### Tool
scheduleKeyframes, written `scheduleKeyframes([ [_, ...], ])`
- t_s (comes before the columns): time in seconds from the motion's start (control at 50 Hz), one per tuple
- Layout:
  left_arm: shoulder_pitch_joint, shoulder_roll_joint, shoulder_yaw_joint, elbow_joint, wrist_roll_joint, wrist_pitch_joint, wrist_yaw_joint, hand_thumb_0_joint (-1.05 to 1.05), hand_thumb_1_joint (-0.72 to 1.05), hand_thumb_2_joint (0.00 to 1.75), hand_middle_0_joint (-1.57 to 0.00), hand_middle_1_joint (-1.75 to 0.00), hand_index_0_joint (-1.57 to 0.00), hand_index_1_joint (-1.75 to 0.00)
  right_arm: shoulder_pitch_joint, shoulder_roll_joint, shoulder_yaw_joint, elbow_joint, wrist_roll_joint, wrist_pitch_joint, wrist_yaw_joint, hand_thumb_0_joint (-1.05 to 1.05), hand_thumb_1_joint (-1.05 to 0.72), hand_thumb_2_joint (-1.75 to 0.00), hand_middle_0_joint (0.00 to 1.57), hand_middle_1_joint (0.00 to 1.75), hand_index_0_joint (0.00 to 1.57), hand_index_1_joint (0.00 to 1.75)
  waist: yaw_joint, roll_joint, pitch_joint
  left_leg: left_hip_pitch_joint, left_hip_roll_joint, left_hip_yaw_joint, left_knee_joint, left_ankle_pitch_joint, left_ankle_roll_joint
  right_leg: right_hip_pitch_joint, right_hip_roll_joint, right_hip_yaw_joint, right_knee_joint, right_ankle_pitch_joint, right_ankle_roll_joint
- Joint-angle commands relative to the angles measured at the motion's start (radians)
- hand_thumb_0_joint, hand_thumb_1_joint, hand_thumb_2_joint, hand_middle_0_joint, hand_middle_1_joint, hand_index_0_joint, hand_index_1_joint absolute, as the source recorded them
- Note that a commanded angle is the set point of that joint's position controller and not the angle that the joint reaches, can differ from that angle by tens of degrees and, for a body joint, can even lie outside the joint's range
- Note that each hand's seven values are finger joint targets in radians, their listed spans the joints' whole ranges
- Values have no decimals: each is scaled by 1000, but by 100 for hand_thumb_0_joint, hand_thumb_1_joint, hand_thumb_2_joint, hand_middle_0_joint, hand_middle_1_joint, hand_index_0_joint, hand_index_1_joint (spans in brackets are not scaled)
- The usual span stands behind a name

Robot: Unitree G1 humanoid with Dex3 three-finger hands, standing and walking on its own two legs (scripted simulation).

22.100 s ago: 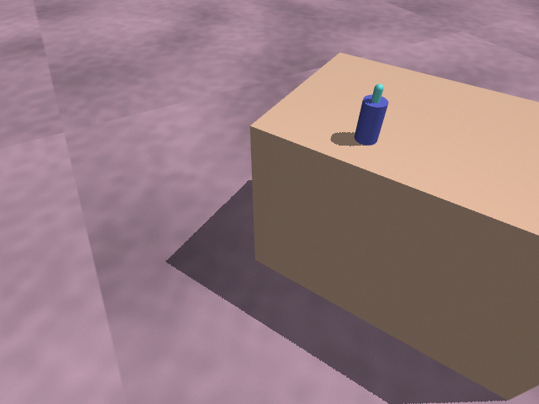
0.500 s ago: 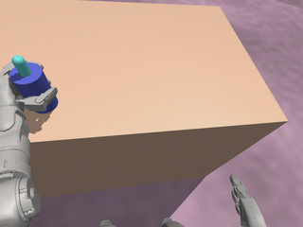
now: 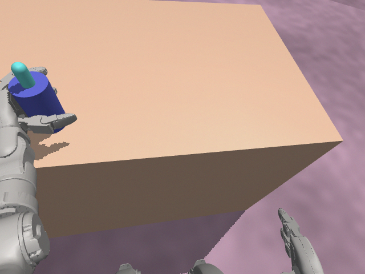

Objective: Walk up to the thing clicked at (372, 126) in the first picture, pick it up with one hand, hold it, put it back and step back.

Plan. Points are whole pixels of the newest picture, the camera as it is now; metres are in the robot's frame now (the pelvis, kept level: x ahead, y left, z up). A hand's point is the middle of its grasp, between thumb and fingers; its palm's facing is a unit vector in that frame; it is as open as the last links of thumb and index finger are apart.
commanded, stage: open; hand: left
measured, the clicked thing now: (37, 97) +0.49 +0.24 +0.08
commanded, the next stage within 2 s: withdraw in 0.04 s
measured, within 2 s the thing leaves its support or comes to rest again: neither
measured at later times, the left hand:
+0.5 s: hand out of the picture +0.50 +0.29 +0.16, palm faces +0.30 -0.95 -0.01, open 17.2 cm
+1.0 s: hand out of the picture +0.41 +0.43 +0.15, palm faces +0.55 -0.76 -0.34, open 17.6 cm
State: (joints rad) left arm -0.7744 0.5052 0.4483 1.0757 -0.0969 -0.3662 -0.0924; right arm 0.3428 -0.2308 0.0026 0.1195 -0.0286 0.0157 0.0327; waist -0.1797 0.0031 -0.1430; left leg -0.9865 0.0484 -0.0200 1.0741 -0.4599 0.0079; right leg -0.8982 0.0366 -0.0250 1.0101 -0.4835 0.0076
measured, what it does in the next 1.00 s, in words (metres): stands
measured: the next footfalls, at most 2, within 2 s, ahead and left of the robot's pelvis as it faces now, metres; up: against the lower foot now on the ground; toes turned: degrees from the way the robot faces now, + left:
none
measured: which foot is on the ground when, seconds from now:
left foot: down 0.00-1.00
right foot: down 0.00-1.00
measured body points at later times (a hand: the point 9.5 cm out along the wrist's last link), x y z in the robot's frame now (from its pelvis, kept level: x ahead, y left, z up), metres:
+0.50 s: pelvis +0.00 +0.00 +0.01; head +0.09 +0.04 +0.45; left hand +0.48 +0.34 +0.16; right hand +0.15 -0.26 -0.01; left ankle +0.02 +0.11 -0.66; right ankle -0.01 -0.13 -0.66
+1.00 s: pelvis +0.02 +0.01 +0.04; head +0.08 +0.03 +0.48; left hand +0.38 +0.46 +0.17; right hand +0.17 -0.25 -0.02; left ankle +0.02 +0.11 -0.66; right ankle -0.01 -0.13 -0.66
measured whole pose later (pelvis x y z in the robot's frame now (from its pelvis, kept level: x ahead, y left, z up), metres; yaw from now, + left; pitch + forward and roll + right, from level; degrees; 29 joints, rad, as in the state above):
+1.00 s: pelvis +0.02 +0.01 +0.04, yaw +1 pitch +15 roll -3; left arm -0.67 0.81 0.48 1.07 0.04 -0.03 -0.01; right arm 0.33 -0.28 -0.02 0.34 0.05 0.05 0.02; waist -0.06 0.01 -0.14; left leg -0.70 0.03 -0.01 0.84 -0.39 0.01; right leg -0.61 0.02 -0.02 0.76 -0.40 0.01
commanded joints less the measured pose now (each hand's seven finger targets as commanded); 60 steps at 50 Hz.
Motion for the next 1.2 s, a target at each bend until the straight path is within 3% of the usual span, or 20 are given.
scheduleKeyframes([
  [0.0,-412,246,9,-197,-5,-66,6,0,-47,27,-47,-39,-47,-39,24,-144,-91,-158,4,-44,-12,0,52,-5,5,5,5,5,1,168,-459,421,-4,-21,-96,403,16,109,6,0,-98,355,-25],
  [0.12,-467,260,8,-196,-1,-71,16,0,-56,12,-28,-19,-28,-19,10,-144,-90,-173,1,-49,-16,0,53,-5,5,5,5,5,-5,178,-478,410,-5,-22,-104,326,15,104,8,1,-103,298,-28],
  [0.18,-483,348,54,-228,3,-71,28,0,-50,11,-14,-13,-16,-13,11,-216,-155,-205,1,-46,-28,0,55,-5,5,5,5,5,-11,192,-533,445,-3,-26,-105,361,12,128,9,0,-101,322,-28],
  [0.34,-583,474,103,-313,12,-28,26,0,-55,5,-6,-6,-7,-5,10,-166,-110,-190,17,-33,-39,0,53,-5,5,5,5,5,31,264,-567,537,-2,-27,-155,416,-7,194,12,-8,-131,329,-35],
  [0.48,-477,391,4,-99,14,130,-58,0,-57,1,-6,-4,-8,-2,-24,-170,-107,-72,43,-36,-48,0,55,-5,5,5,5,5,27,182,-354,476,-6,-6,-213,370,10,194,13,1,-208,324,-29],
  [0.58,-424,425,47,-26,-25,170,-131,0,-59,4,-5,-4,-5,-5,-29,-166,-81,-49,56,-49,-46,0,59,-4,5,5,5,5,43,95,-329,472,3,-9,-243,376,13,215,19,-12,-231,319,-29],
  [0.6,-464,609,40,-163,104,189,-71,0,-57,3,-6,-6,-6,-5,-19,-185,-88,-83,57,-32,-40,0,58,-5,5,5,5,5,98,185,-452,566,-10,0,-272,451,-5,290,10,-18,-242,388,-29],
  [0.64,-377,518,26,-5,90,228,-35,0,-58,3,-6,-6,-7,-6,31,-142,-39,-31,65,-10,-29,0,57,-5,5,5,5,5,64,78,-334,502,-11,2,-268,448,5,296,13,-16,-249,412,-18],
  [0.66,-358,541,40,-15,89,238,-29,0,-59,4,-6,-7,-7,-7,5,-161,-53,-48,72,-5,-26,0,57,-5,5,5,5,5,69,40,-303,465,-17,4,-276,418,12,319,10,-11,-258,407,-14],
  [0.7,-376,653,86,-97,113,239,-3,0,-57,3,-5,-6,-6,-5,20,-169,-69,-23,72,5,-24,0,59,-5,5,5,5,5,92,72,-353,484,-27,14,-279,407,21,357,0,3,-266,414,-12],
  [0.76,-590,865,185,-406,137,230,29,0,-61,2,-7,-4,-7,-5,18,-234,-132,-91,78,12,-28,0,52,-7,5,5,5,5,119,270,-625,715,-23,16,-271,574,1,421,-9,13,-262,516,-17],
  [0.8,-321,719,135,-114,136,260,43,0,-60,1,-8,-3,-7,-3,17,-196,-95,-34,80,9,-27,0,51,-7,5,5,5,5,95,174,-397,665,-12,8,-275,591,0,355,-2,1,-278,488,-11],
  [0.84,-318,624,64,-170,130,262,67,0,-61,3,-7,-2,-6,-4,-33,-138,-49,66,86,3,-22,0,50,-7,5,5,5,5,119,209,-357,657,-12,-1,-296,593,-4,327,-3,3,-286,457,-19],
  [0.88,-279,646,83,-198,139,272,81,0,-59,3,-6,-2,-5,-3,-51,-198,-107,50,80,-4,-21,0,53,-6,5,5,5,5,130,252,-413,717,-4,-2,-297,617,-12,311,-4,-6,-296,434,-25],
  [0.98,-95,440,-33,-273,118,289,89,0,-59,2,-6,-1,-5,-3,-29,-169,-89,100,85,-23,-13,0,53,-6,5,5,5,5,129,239,-348,762,9,-6,-332,607,-23,294,4,-31,-321,393,-32],
  [1.0,-58,459,-9,-355,111,291,92,0,-59,2,-6,-1,-5,-3,6,-214,-128,102,82,-25,-17,0,52,-6,5,5,5,5,136,215,-383,793,16,-11,-329,649,-24,312,7,-37,-322,411,-31],
  [1.06,87,438,-11,-560,92,296,102,0,-57,3,-6,-2,-5,-3,13,-194,-117,95,92,-34,-18,0,54,-6,5,5,5,5,164,193,-346,777,9,-8,-352,630,-23,370,5,-47,-331,413,-31],
  [1.1,286,474,68,-755,71,292,121,0,-56,3,-6,-2,-5,-3,15,-272,-189,40,98,-36,-36,0,54,-6,5,5,5,5,193,141,-360,776,4,-6,-366,639,-22,429,2,-50,-331,442,-27],
  [1.14,423,355,19,-937,49,297,126,0,-54,2,-5,-2,-5,-3,48,-180,-120,61,104,-27,-38,0,55,-5,5,5,5,5,205,136,-244,720,-13,12,-387,563,-17,452,-6,-44,-346,429,-24],
  [1.18,559,359,70,-1066,32,302,150,0,-54,1,-5,-3,-5,-3,43,-211,-175,69,112,-24,-58,0,54,-5,6,5,5,5,211,138,-185,698,-22,22,-404,502,-14,467,-12,-35,-353,411,-24],
])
